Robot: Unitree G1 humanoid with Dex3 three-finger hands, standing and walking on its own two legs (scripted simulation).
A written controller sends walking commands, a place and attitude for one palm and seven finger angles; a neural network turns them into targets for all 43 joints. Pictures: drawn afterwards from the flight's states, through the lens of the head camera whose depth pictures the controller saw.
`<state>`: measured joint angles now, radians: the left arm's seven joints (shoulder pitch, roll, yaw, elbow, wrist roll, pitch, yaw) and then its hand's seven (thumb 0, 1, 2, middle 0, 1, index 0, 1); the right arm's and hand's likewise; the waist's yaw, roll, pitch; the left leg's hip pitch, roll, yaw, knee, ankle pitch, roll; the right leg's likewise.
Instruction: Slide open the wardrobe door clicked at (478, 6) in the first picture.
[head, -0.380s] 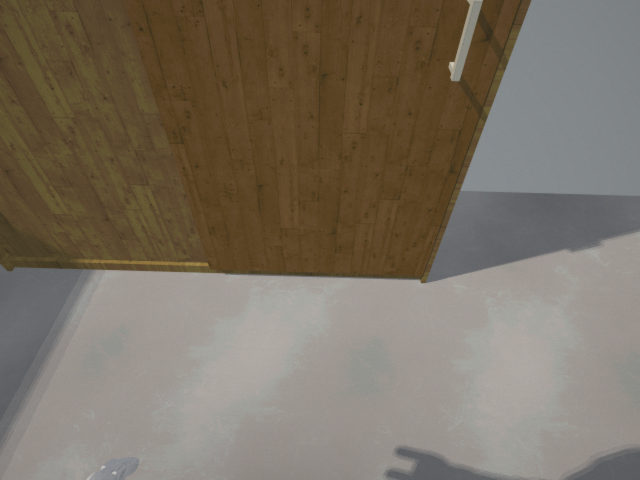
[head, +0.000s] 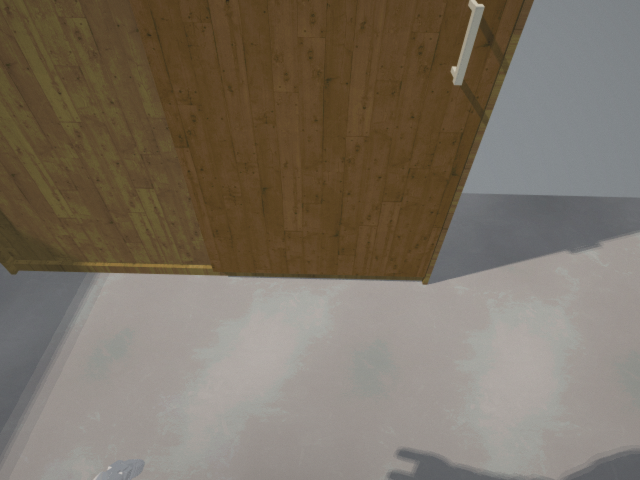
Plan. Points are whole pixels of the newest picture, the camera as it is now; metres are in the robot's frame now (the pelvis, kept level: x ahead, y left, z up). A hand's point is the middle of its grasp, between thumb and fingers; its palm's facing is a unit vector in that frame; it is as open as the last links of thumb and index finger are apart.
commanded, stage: stand and wait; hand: right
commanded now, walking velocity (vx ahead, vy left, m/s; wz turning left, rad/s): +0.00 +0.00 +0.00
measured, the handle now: (465, 43) +0.93 -0.26 +0.15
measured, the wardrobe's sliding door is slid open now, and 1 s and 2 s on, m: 0.00 0.00 0.00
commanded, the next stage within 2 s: look at it before walking up in 0.46 s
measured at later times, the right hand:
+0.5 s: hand out of the picture +0.07 -0.23 -0.15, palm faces -0.03 +0.94 -0.34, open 7.4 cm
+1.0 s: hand out of the picture +0.06 -0.23 -0.15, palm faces -0.04 +0.94 -0.33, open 7.4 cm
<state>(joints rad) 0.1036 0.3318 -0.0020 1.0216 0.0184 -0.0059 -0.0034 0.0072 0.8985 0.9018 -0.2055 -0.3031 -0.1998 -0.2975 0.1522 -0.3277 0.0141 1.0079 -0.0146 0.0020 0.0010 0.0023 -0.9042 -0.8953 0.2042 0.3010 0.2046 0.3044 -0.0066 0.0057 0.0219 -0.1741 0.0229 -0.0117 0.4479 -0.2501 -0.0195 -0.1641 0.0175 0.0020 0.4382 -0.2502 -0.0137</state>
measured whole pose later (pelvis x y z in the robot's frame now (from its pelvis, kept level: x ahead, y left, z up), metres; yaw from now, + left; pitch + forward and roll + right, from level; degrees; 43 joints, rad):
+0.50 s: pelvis -0.01 +0.01 +0.00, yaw +0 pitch -2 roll +0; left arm 0.13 0.34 0.00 1.11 0.01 0.00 0.00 0.01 0.90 0.90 -0.20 -0.30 -0.20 -0.30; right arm 0.14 -0.34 0.01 1.07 -0.01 -0.01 0.00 0.00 -0.90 -0.90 0.20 0.30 0.20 0.30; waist 0.00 0.00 0.02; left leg -0.16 0.00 -0.01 0.39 -0.20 0.00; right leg -0.15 -0.01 0.00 0.38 -0.20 0.01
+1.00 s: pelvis -0.01 +0.01 +0.00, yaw +0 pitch -2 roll +0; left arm 0.13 0.34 0.00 1.11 0.01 -0.01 0.00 0.01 0.90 0.90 -0.20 -0.30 -0.20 -0.30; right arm 0.15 -0.34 0.01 1.08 -0.01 -0.01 0.00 0.00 -0.91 -0.90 0.20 0.30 0.20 0.30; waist 0.00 0.00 0.03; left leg -0.15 0.00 -0.01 0.37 -0.19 0.00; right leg -0.14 -0.01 0.00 0.37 -0.20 0.01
